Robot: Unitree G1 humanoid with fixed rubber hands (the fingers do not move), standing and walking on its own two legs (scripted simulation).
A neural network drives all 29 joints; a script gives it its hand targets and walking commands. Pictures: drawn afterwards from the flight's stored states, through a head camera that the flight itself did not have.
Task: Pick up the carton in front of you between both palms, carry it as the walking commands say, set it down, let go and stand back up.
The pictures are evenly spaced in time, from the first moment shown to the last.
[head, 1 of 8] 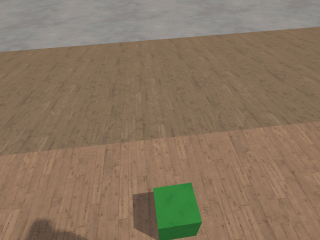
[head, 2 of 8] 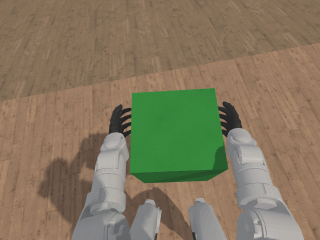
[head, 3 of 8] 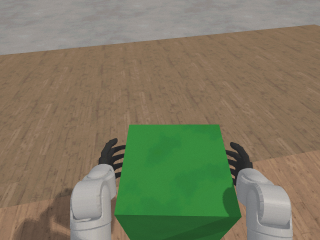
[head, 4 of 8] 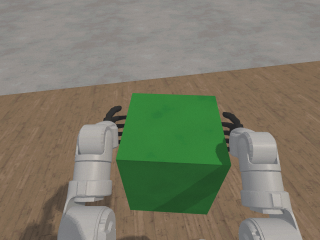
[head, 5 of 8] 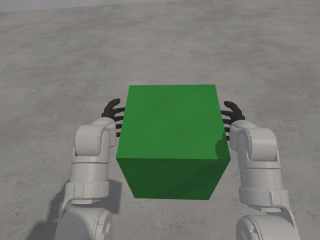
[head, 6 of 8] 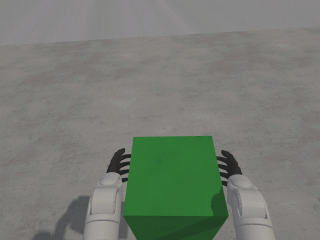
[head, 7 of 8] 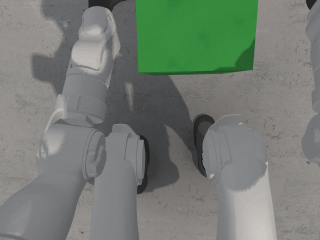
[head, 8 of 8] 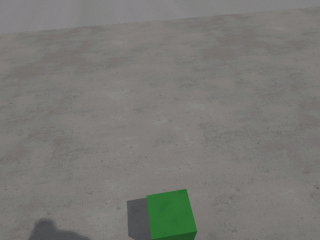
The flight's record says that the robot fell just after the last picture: no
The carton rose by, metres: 0.70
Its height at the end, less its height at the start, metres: -0.52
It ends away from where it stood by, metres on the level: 5.47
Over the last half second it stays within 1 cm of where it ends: yes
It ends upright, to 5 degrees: yes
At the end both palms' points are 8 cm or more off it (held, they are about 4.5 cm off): yes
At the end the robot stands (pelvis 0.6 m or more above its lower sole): yes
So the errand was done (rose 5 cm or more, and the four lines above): yes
